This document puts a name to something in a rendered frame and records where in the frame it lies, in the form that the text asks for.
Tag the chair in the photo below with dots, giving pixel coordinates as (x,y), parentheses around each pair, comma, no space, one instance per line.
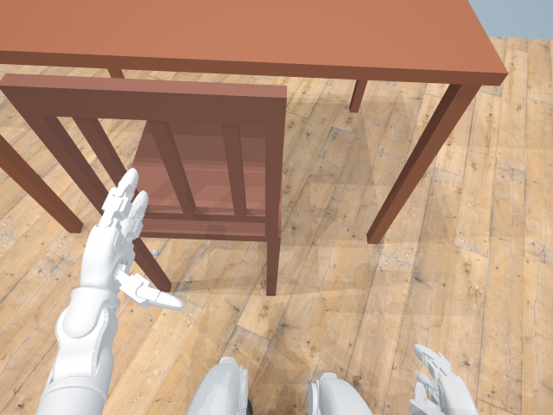
(210,157)

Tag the robot right thigh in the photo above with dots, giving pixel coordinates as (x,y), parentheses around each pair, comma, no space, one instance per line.
(331,396)

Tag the robot thigh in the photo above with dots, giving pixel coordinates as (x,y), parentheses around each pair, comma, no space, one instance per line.
(331,396)
(223,391)

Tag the robot left hand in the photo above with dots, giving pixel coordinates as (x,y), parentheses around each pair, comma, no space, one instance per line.
(110,241)

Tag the robot left thigh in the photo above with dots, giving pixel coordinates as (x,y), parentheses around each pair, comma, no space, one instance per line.
(223,391)

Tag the table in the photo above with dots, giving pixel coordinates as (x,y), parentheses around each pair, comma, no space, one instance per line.
(426,41)

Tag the left robot forearm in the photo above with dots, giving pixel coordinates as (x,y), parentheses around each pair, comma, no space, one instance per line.
(79,381)

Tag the robot right hand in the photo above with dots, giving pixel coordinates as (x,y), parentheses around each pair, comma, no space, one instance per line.
(450,395)

